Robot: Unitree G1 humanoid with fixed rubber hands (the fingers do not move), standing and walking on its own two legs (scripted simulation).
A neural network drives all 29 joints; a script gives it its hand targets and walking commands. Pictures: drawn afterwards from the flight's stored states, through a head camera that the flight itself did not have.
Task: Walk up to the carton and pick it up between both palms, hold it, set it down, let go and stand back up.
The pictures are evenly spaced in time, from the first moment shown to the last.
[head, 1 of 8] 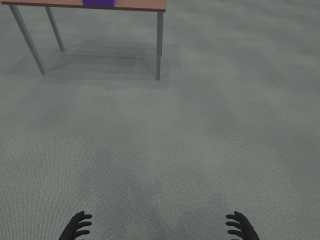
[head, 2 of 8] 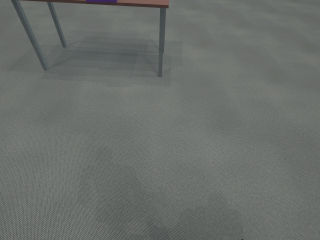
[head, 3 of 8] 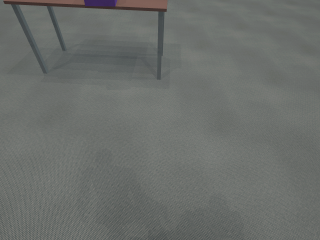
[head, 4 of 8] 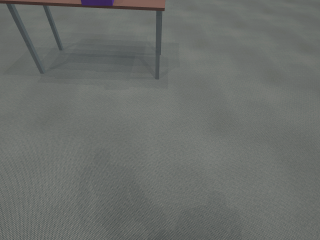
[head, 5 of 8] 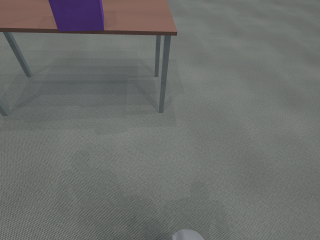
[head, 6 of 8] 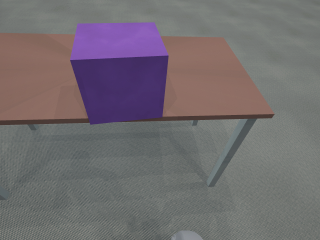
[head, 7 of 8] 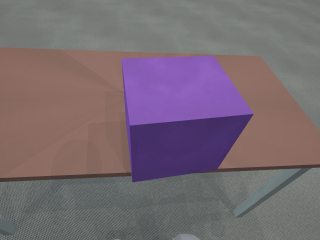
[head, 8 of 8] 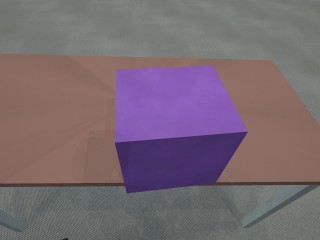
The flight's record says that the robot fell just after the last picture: no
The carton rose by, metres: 0.00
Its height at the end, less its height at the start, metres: +0.00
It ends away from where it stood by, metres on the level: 0.00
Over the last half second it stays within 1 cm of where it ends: yes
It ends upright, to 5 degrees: yes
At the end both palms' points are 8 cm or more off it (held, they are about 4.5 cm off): yes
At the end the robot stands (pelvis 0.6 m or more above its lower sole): yes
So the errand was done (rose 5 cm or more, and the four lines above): no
